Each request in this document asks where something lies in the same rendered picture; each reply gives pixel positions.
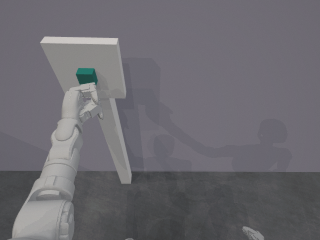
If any robot left hand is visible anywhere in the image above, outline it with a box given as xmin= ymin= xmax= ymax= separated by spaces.
xmin=61 ymin=82 xmax=104 ymax=126

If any robot right hand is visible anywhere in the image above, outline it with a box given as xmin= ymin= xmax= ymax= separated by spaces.
xmin=242 ymin=226 xmax=264 ymax=240

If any robot left upper arm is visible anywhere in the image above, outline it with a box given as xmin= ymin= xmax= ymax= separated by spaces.
xmin=8 ymin=199 xmax=75 ymax=240

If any panel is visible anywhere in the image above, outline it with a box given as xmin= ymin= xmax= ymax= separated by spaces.
xmin=40 ymin=36 xmax=132 ymax=184

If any button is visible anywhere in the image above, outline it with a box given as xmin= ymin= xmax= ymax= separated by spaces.
xmin=76 ymin=68 xmax=98 ymax=85

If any left robot forearm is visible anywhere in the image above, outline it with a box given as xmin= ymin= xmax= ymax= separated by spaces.
xmin=12 ymin=118 xmax=83 ymax=238

